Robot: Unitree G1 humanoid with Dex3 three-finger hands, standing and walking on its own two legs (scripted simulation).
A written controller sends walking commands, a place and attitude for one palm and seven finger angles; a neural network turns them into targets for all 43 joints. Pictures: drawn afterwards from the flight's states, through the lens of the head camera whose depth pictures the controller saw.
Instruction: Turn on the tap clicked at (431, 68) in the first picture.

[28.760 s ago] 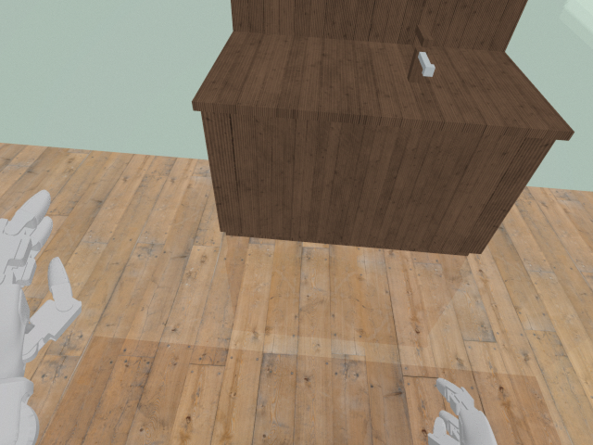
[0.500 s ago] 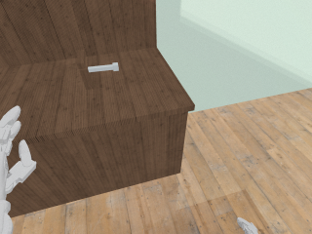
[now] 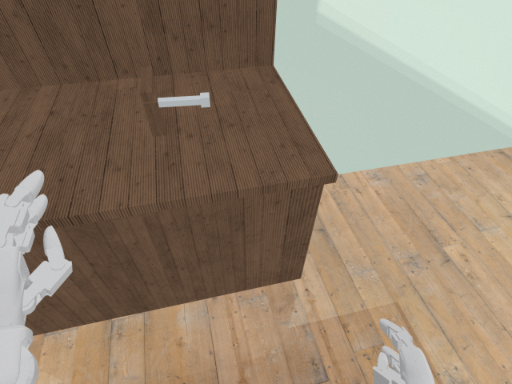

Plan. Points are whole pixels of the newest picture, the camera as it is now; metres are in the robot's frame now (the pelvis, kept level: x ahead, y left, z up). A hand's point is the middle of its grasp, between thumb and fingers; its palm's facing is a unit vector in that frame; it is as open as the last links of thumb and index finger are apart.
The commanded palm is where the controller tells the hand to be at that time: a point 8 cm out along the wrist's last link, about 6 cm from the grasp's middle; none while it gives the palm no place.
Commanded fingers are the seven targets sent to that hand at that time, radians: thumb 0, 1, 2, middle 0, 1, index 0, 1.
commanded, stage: stand and wait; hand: left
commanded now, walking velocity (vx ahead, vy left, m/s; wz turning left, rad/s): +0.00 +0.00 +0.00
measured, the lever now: (205, 99) +0.78 +0.19 +0.04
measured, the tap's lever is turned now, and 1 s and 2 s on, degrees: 85 85 85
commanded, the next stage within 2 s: none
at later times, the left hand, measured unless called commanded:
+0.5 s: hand (54, 243) +0.24 +0.27 +0.15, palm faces +0.39 -0.86 -0.34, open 7.4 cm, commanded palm +0.19 +0.31 +0.17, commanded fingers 0.00 0.90 0.90 -0.20 -0.30 -0.20 -0.30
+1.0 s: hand (48, 247) +0.23 +0.28 +0.15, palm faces +0.40 -0.85 -0.34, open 7.4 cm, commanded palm +0.18 +0.31 +0.17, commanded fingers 0.00 0.90 0.90 -0.20 -0.30 -0.20 -0.30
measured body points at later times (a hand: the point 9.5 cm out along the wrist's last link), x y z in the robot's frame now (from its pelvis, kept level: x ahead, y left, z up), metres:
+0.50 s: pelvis +0.02 +0.03 +0.00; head +0.03 +0.04 +0.45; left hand +0.21 +0.32 +0.17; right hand +0.20 -0.20 -0.08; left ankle +0.00 +0.11 -0.74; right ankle +0.03 -0.09 -0.74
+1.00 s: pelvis +0.02 +0.03 +0.00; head +0.02 +0.03 +0.45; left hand +0.21 +0.32 +0.17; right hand +0.19 -0.20 -0.08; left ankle +0.00 +0.11 -0.74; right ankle +0.03 -0.09 -0.74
